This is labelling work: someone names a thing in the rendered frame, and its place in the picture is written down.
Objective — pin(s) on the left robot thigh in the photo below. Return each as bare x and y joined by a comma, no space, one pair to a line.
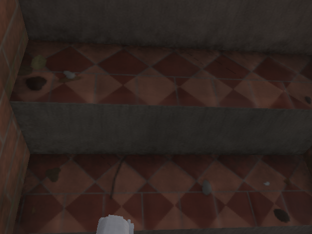
115,224

